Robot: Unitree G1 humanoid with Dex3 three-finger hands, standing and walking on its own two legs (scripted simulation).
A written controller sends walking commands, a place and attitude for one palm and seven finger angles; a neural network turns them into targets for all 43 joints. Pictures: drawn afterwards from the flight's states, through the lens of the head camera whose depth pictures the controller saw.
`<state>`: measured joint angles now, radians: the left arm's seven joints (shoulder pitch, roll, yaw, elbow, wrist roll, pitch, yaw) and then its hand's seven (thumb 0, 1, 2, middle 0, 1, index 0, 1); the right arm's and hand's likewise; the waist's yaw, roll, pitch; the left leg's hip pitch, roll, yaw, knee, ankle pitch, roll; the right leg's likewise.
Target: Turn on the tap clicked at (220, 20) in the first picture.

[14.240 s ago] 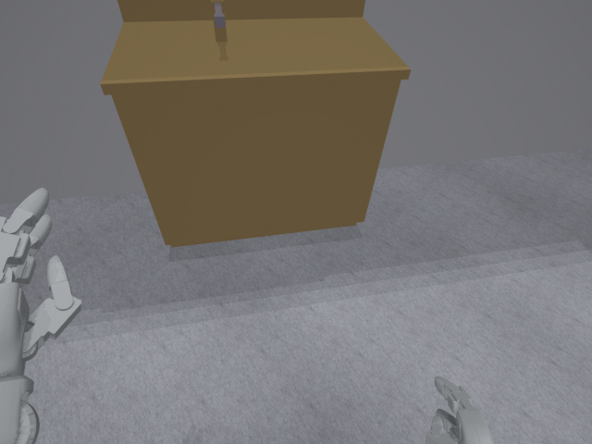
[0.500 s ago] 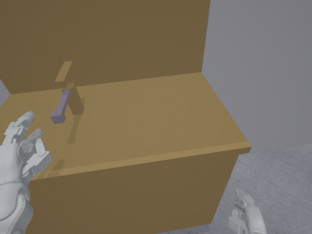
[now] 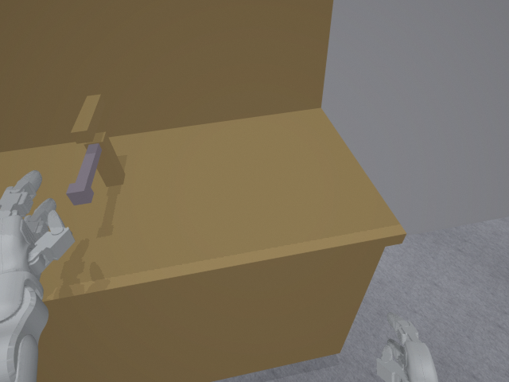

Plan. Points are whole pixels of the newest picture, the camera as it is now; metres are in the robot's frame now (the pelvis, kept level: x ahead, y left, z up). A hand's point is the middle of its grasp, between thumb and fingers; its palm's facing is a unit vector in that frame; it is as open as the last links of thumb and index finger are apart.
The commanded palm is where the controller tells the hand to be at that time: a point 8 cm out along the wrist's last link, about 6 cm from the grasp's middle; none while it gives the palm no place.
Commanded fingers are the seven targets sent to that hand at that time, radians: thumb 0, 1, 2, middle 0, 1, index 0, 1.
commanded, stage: reach beside the lever's end, fingers flat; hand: left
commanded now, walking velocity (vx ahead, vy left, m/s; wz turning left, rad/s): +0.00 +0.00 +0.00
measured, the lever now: (80, 193) +0.35 +0.34 +0.13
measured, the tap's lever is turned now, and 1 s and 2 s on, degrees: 0 0 2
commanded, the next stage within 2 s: push the lever round in 1.26 s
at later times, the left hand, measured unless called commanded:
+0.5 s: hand (55, 222) +0.28 +0.33 +0.14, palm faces +0.52 -0.85 -0.11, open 7.7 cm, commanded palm +0.24 +0.37 +0.14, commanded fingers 0.00 0.90 0.90 -0.16 -0.17 -0.16 -0.17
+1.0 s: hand (60, 207) +0.32 +0.35 +0.13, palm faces +0.50 -0.86 -0.12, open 7.8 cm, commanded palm +0.27 +0.39 +0.13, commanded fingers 0.00 0.90 0.90 -0.15 -0.15 -0.15 -0.15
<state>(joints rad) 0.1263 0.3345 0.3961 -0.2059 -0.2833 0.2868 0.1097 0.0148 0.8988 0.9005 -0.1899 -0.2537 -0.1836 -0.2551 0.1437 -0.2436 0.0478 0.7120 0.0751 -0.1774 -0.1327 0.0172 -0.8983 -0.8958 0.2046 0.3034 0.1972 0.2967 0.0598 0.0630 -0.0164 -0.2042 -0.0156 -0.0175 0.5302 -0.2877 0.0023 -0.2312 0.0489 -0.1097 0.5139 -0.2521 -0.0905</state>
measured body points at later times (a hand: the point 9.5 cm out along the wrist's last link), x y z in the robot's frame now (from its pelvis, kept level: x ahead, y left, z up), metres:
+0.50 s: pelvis -0.01 +0.01 +0.00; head -0.01 -0.02 +0.45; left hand +0.25 +0.37 +0.15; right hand +0.18 -0.23 -0.09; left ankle +0.00 +0.12 -0.73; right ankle +0.02 -0.06 -0.73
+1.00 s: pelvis +0.00 +0.02 +0.00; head +0.01 +0.01 +0.45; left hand +0.29 +0.40 +0.14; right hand +0.13 -0.24 -0.11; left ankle +0.00 +0.12 -0.73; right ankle +0.02 -0.06 -0.73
